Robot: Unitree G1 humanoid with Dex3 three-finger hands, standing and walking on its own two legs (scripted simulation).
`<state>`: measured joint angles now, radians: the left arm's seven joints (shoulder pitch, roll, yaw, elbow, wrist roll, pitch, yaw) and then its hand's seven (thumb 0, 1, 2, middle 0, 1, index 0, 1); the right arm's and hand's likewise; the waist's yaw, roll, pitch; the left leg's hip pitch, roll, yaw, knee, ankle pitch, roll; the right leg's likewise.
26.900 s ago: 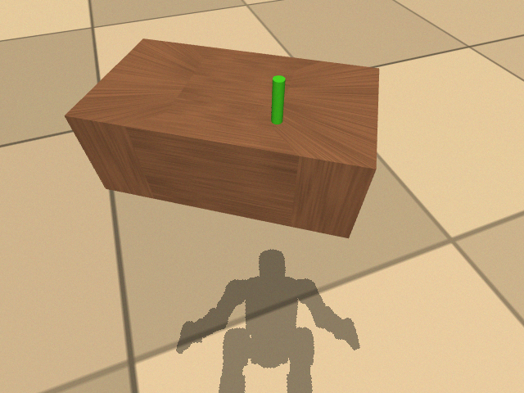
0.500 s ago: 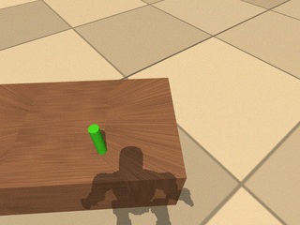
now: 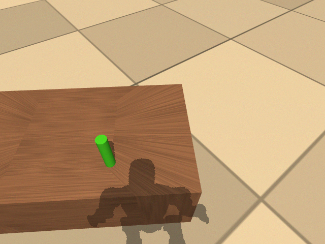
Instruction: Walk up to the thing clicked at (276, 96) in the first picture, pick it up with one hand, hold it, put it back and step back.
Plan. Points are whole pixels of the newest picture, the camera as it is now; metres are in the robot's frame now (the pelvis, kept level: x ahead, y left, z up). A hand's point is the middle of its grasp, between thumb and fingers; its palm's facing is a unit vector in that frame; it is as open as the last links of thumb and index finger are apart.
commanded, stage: stand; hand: left
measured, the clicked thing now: (106, 152) +0.50 +0.24 -0.24
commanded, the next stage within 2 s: step back in 0.02 s
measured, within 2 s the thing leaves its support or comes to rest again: neither
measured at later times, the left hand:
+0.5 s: hand out of the picture +0.06 +0.30 -0.18, palm faces -0.05 -0.93 -0.37, open 7.4 cm
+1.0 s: hand out of the picture -0.07 +0.31 -0.17, palm faces +0.01 -0.92 -0.40, open 7.4 cm
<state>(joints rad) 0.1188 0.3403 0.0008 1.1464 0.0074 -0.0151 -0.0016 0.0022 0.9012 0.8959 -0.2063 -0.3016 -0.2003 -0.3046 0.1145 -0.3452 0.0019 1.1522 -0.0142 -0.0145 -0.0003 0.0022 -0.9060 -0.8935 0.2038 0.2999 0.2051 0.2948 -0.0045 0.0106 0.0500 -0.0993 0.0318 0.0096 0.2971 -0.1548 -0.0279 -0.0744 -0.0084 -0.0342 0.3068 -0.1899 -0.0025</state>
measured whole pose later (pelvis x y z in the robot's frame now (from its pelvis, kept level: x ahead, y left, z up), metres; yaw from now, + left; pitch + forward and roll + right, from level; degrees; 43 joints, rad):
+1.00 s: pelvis -0.20 +0.04 -0.03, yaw +2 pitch -2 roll +0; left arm 0.10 0.38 0.06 0.78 0.02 0.04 0.02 0.00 0.90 0.90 -0.21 -0.30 -0.20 -0.31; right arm 0.17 -0.41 -0.06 0.90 -0.02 0.03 -0.01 0.00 -0.91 -0.89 0.20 0.30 0.21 0.29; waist 0.00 -0.01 0.19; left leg -0.26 -0.04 -0.04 0.65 -0.35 0.01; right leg -0.36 -0.05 -0.01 0.70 -0.30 0.01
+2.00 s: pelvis -0.52 +0.01 -0.03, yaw -2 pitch -1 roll -1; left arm 0.14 0.40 0.06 0.84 0.01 0.05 0.00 0.00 0.90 0.90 -0.21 -0.30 -0.20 -0.30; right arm 0.10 -0.39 -0.04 0.83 -0.04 0.03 -0.01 0.00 -0.90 -0.89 0.21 0.30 0.21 0.30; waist 0.01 0.00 0.17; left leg -0.41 0.05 0.00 0.62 -0.19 0.00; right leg -0.27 0.03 0.05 0.79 -0.47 0.01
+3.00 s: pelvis -0.64 +0.01 -0.02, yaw +1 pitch -2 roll +0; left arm 0.17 0.39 0.04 1.04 0.01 -0.02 -0.01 0.00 0.90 0.90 -0.21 -0.30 -0.20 -0.30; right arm 0.17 -0.34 -0.05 1.04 -0.04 -0.02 0.02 0.00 -0.90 -0.89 0.20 0.30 0.21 0.30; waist 0.01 -0.02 0.08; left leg -0.21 0.00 0.02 0.56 -0.31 0.01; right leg -0.24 -0.01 0.00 0.55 -0.29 -0.01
